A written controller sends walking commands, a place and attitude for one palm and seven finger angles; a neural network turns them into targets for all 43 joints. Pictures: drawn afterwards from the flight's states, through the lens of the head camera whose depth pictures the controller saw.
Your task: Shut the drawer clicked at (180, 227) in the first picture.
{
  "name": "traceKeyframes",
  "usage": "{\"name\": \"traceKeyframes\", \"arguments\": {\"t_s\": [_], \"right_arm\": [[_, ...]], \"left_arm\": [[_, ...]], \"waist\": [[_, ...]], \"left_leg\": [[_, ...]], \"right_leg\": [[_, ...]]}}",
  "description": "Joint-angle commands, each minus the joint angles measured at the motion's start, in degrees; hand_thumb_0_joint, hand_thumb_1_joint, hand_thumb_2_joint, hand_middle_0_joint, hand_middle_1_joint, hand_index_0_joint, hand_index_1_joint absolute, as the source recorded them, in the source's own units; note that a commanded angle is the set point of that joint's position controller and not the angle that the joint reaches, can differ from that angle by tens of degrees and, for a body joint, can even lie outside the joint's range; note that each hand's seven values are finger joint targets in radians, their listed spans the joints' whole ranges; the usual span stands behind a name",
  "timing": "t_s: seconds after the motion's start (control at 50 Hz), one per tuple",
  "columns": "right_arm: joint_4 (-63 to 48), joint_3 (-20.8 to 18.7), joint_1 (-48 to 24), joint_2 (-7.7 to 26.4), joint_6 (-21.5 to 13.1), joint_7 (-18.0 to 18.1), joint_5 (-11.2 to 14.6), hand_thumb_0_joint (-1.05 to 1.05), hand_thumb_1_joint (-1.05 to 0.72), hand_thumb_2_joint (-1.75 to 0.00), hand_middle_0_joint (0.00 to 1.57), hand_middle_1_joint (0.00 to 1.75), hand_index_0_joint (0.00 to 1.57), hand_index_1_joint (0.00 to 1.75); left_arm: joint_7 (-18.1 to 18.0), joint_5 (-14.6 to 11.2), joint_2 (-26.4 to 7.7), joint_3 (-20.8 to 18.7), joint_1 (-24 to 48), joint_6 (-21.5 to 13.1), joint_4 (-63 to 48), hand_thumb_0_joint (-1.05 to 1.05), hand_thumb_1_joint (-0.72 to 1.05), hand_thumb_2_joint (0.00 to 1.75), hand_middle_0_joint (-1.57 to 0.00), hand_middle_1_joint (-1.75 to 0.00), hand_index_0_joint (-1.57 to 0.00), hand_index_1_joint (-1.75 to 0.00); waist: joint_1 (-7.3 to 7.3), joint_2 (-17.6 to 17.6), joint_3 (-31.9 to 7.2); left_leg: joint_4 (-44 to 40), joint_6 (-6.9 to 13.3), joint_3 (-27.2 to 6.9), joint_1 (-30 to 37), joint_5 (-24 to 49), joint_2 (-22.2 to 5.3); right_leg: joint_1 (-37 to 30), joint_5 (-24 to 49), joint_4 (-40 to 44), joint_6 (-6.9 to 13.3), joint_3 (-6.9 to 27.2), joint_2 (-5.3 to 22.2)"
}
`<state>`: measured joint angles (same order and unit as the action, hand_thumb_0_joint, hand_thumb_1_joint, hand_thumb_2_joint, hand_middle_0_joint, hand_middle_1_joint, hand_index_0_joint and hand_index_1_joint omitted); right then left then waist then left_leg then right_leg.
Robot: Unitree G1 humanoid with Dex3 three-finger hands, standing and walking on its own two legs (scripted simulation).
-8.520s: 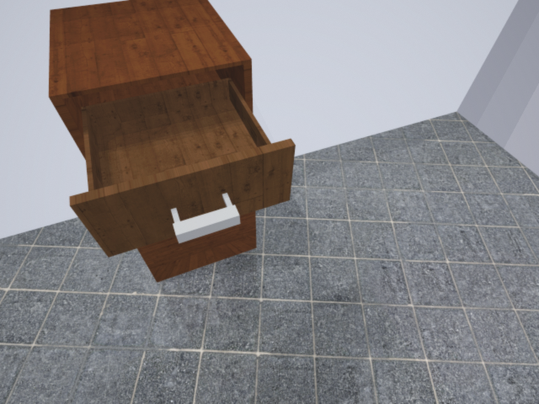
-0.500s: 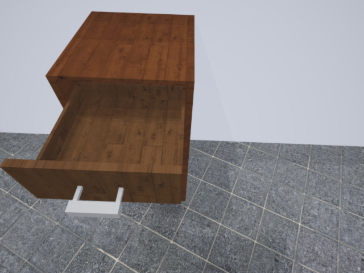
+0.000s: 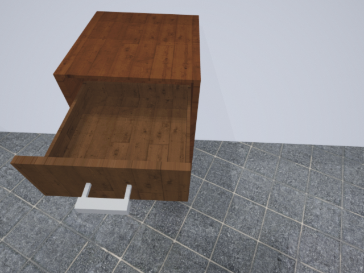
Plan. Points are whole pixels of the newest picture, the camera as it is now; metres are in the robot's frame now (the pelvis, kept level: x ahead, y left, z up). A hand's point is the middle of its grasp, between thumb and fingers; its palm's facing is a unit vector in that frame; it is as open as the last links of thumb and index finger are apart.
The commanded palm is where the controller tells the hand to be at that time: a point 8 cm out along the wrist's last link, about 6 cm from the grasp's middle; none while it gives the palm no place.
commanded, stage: raise the hand and make a fist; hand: left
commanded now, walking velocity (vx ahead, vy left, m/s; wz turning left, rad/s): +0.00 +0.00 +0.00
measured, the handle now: (105, 196) +0.27 +0.20 -0.01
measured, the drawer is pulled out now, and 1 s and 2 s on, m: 0.29 0.29 0.29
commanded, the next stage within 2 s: bring the fist close to the handle in 1.82 s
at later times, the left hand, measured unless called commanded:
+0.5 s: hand out of the picture +0.11 +0.14 -0.01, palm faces +0.06 -1.00 -0.06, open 5.1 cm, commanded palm +0.08 +0.20 -0.01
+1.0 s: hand out of the picture +0.10 +0.16 +0.03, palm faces +0.06 -1.00 -0.05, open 3.1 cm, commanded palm +0.05 +0.21 +0.05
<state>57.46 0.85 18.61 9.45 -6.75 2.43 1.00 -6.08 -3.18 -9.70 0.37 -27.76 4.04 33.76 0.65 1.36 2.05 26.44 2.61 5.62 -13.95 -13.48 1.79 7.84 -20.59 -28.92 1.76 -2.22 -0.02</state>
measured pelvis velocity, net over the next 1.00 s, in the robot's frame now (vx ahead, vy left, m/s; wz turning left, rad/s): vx -0.04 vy -0.01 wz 0.05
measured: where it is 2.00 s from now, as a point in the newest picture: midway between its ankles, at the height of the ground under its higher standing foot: outside the picture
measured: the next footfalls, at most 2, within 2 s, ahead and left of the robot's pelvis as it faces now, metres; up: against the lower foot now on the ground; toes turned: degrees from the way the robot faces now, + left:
none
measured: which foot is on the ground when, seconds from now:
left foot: down 0.00-1.00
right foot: down 0.00-1.00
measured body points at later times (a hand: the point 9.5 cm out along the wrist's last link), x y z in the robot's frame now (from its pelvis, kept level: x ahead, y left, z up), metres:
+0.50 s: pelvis -0.07 -0.03 -0.08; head -0.04 -0.04 +0.37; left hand +0.10 +0.20 -0.01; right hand +0.17 -0.22 -0.13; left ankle +0.01 +0.09 -0.74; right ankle -0.07 -0.10 -0.74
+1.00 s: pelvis -0.04 -0.01 -0.05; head -0.02 -0.02 +0.40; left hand +0.09 +0.22 +0.04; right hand +0.16 -0.25 -0.11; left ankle +0.01 +0.09 -0.74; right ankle -0.07 -0.10 -0.74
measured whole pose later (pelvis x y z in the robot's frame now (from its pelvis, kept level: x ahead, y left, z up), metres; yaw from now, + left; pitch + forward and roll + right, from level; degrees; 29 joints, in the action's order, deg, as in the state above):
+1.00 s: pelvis -0.04 -0.01 -0.05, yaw +3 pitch +8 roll -1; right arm 31.9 -2.1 13.3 14.8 -14.3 2.6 2.9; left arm 13.0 -14.8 -11.4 -4.9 -41.1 -21.8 -15.9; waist 0.6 -2.3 -6.0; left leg 51.5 2.2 1.5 -38.5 -20.6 -0.2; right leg 29.3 -29.1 -50.7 3.0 -5.8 -1.7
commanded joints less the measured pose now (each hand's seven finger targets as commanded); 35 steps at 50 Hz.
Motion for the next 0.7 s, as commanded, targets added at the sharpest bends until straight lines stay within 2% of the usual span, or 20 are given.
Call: {"name": "traceKeyframes", "arguments": {"t_s": [0.0,0.02,0.04,0.06,0.1,0.12,0.14,0.18,0.2,0.22,0.24,0.26,0.28,0.38,0.46,0.48,0.52,0.56,0.6,0.68], "right_arm": [[-16.67,-2.57,-4.02,10.27,-12.58,0.44,1.66,0.0,-0.9,-0.9,0.2,0.3,0.2,0.3],[-18.07,-3.35,-4.65,12.41,-12.99,0.31,0.69,0.0,-0.9,-0.9,0.2,0.3,0.2,0.3],[-20.47,-3.62,-5.16,12.75,-13.05,0.26,-0.17,0.0,-0.9,-0.9,0.2,0.3,0.2,0.3],[-22.45,-4.0,-6.48,12.36,-12.94,-0.24,-0.32,0.0,-0.9,-0.9,0.2,0.3,0.2,0.3],[-25.62,-4.97,-8.88,12.25,-11.82,-1.39,-1.04,0.0,-0.9,-0.9,0.2,0.3,0.2,0.3],[-27.02,-5.19,-10.56,11.98,-11.22,-1.97,-1.0,0.0,-0.9,-0.9,0.2,0.3,0.2,0.3],[-28.95,-5.46,-11.45,12.07,-11.13,-2.3,-0.95,0.0,-0.9,-0.9,0.2,0.3,0.2,0.3],[-32.61,-5.93,-11.68,10.98,-11.1,-3.0,-1.3,0.0,-0.9,-0.9,0.2,0.3,0.2,0.3],[-33.21,-5.89,-11.04,10.15,-10.97,-3.16,-1.49,0.0,-0.9,-0.9,0.2,0.3,0.2,0.3],[-33.21,-5.72,-11.26,9.62,-10.32,-3.19,-1.61,0.0,-0.9,-0.9,0.2,0.3,0.2,0.3],[-33.36,-5.2,-12.1,9.59,-9.08,-3.15,-1.58,0.0,-0.9,-0.9,0.2,0.3,0.2,0.3],[-33.51,-5.43,-12.34,10.15,-7.86,-2.37,-0.89,0.0,-0.9,-0.9,0.2,0.3,0.2,0.3],[-35.55,-4.56,-13.98,10.21,-7.48,-1.84,-0.43,0.0,-0.9,-0.9,0.2,0.3,0.2,0.3],[-38.89,-3.08,-10.94,10.36,-6.06,0.61,1.23,0.0,-0.9,-0.9,0.2,0.3,0.2,0.3],[-37.71,-1.96,-10.89,10.07,-6.38,2.28,1.41,0.0,-0.9,-0.9,0.2,0.3,0.2,0.3],[-37.58,-1.67,-10.79,9.87,-6.71,2.41,1.35,0.0,-0.9,-0.9,0.2,0.3,0.2,0.3],[-37.03,-1.51,-11.09,9.6,-7.31,2.48,1.33,0.0,-0.9,-0.9,0.2,0.3,0.2,0.3],[-35.77,-1.94,-11.88,9.65,-7.38,2.48,1.37,0.0,-0.9,-0.9,0.2,0.3,0.2,0.3],[-35.94,-2.17,-11.65,9.15,-7.72,2.1,1.4,0.0,-0.9,-0.9,0.2,0.3,0.2,0.3],[-34.84,-3.08,-11.31,9.27,-8.12,1.75,1.5,0.0,-0.9,-0.9,0.2,0.3,0.2,0.3]], "left_arm": [[-0.56,-5.28,7.22,9.82,5.41,-7.89,-41.75,0.0,0.9,0.9,-0.3,-0.41,-0.3,-0.41],[0.26,-4.47,3.6,7.1,6.63,-10.26,-40.8,0.0,0.9,0.9,-0.32,-0.43,-0.32,-0.43],[1.56,-4.6,3.42,5.84,4.29,-13.12,-38.78,0.0,0.9,0.9,-0.34,-0.45,-0.34,-0.45],[3.29,-4.69,4.46,5.28,-1.86,-15.87,-35.42,0.0,0.9,0.9,-0.36,-0.47,-0.36,-0.47],[9.59,-6.79,5.63,2.41,-12.86,-23.14,-30.59,0.0,0.9,0.9,-0.4,-0.52,-0.4,-0.52],[13.36,-8.14,6.42,2.53,-13.52,-27.25,-30.12,0.0,0.9,0.9,-0.42,-0.54,-0.42,-0.54],[15.16,-8.81,3.25,0.02,-9.24,-31.17,-34.05,0.0,0.9,0.9,-0.44,-0.56,-0.44,-0.56],[16.29,-8.24,-3.45,-3.71,-3.94,-38.11,-50.17,0.0,0.9,0.9,-0.48,-0.6,-0.48,-0.6],[16.01,-7.69,-5.61,-4.96,-4.49,-40.28,-53.25,0.0,0.9,0.9,-0.5,-0.62,-0.5,-0.62],[15.56,-7.29,-6.63,-6.06,-3.81,-42.26,-53.48,0.0,0.9,0.9,-0.52,-0.65,-0.52,-0.65],[14.84,-7.53,-6.43,-6.56,-1.18,-42.73,-50.9,0.0,0.9,0.9,-0.54,-0.67,-0.54,-0.67],[13.97,-7.61,-8.15,-9.49,0.28,-42.12,-49.2,0.0,0.9,0.9,-0.56,-0.69,-0.56,-0.69],[14.3,-8.22,-4.04,-5.27,1.0,-41.22,-48.46,0.0,0.9,0.9,-0.58,-0.71,-0.58,-0.71],[16.97,-9.79,-7.09,-4.26,5.11,-32.23,-53.84,0.0,0.9,0.9,-0.68,-0.82,-0.68,-0.82],[18.3,-11.09,-9.5,-7.19,5.88,-27.18,-52.09,0.0,0.9,0.9,-0.76,-0.91,-0.76,-0.91],[18.56,-11.8,-8.46,-7.0,6.71,-26.84,-52.85,0.0,0.9,0.9,-0.78,-0.93,-0.78,-0.93],[18.77,-12.56,-8.18,-8.07,3.6,-25.83,-51.52,0.0,0.9,0.9,-0.82,-0.97,-0.82,-0.97],[18.26,-12.55,-10.53,-12.32,-0.24,-24.94,-48.21,0.0,0.9,0.9,-0.86,-1.01,-0.86,-1.01],[18.56,-12.84,-8.96,-11.66,-3.51,-25.0,-50.4,0.0,0.9,0.9,-0.9,-1.06,-0.9,-1.06],[18.81,-13.29,-9.01,-13.5,-8.06,-26.22,-51.98,0.0,0.9,0.9,-0.98,-1.14,-0.98,-1.14]], "waist": [[-3.39,-4.33,-5.94],[-5.12,2.63,-4.68],[-5.58,7.76,-3.63],[-4.03,9.27,-3.82],[-0.2,13.83,-9.6],[0.63,15.1,-9.9],[1.11,12.31,-13.62],[3.01,-7.21,-23.29],[2.52,-10.88,-24.76],[1.55,-9.99,-22.53],[-0.07,-7.86,-17.75],[-0.37,-4.26,-12.59],[-1.64,-3.79,-9.19],[-2.4,-3.73,-15.86],[-2.65,-1.22,-13.3],[-2.48,-0.93,-13.25],[-1.62,-1.33,-12.78],[-0.33,0.91,-12.63],[0.33,-0.2,-13.78],[0.88,1.89,-14.17]], "left_leg": [[-0.61,-1.69,-10.76,8.52,20.93,-6.41],[3.28,-0.79,-10.61,3.04,9.19,-4.93],[6.85,-0.62,-10.46,-2.06,3.45,-3.55],[9.39,-0.77,-9.78,-4.39,3.28,-2.87],[15.39,-1.79,-8.26,-10.92,8.71,-2.85],[17.93,-2.29,-7.59,-16.08,6.7,-2.41],[20.1,-2.27,-7.32,-19.2,4.31,-2.19],[22.82,-2.09,-5.73,-14.24,6.68,-2.06],[24.29,-1.92,-6.0,-12.62,8.02,-2.5],[25.81,-1.69,-6.62,-14.83,6.63,-2.92],[25.25,-1.72,-7.95,-19.82,-2.14,-3.17],[25.87,-1.43,-8.16,-24.13,-8.31,-3.2],[27.23,-0.93,-7.54,-26.69,-11.36,-2.68],[28.69,-0.03,-6.41,-25.52,-12.52,-2.14],[27.89,0.02,-7.29,-24.91,-10.54,-2.65],[27.24,-0.05,-7.63,-24.67,-9.74,-2.63],[25.99,-0.35,-7.91,-23.9,-8.28,-2.65],[25.46,-0.49,-8.13,-23.75,-6.55,-2.58],[23.95,-0.58,-7.88,-22.09,-4.09,-2.38],[22.79,-0.51,-7.68,-20.66,-0.56,-2.05]], "right_leg": [[18.5,0.36,-6.41,-1.17,-2.75,0.38],[20.73,1.81,-3.11,-1.03,-3.37,0.01],[22.76,3.04,-2.11,-0.98,-3.85,-0.14],[23.84,3.38,-3.02,-0.64,-3.67,-0.15],[26.26,10.74,-11.36,-0.71,-4.21,-1.0],[27.74,11.47,-14.63,-0.94,-3.67,-0.78],[28.6,9.4,-17.51,-0.75,-2.41,-0.58],[28.79,8.52,-21.19,0.61,0.06,-0.41],[30.82,7.34,-22.36,1.04,0.23,-0.58],[33.87,5.51,-23.34,1.12,0.16,-0.69],[37.65,-3.21,-23.05,0.93,-0.34,-0.77],[39.54,-8.03,-21.64,0.97,1.28,-0.93],[40.81,-11.05,-19.76,0.66,3.39,-0.44],[33.84,-17.49,-12.33,-0.92,9.55,0.84],[31.05,-15.32,-9.25,-2.07,9.99,1.13],[30.05,-13.73,-9.27,-2.16,9.58,1.35],[28.02,-9.91,-9.06,-2.58,9.16,1.88],[25.79,-5.39,-8.89,-3.88,9.76,2.49],[23.33,0.31,-9.71,-3.86,8.72,2.95],[20.71,9.87,-10.44,-5.05,8.03,3.18]]}}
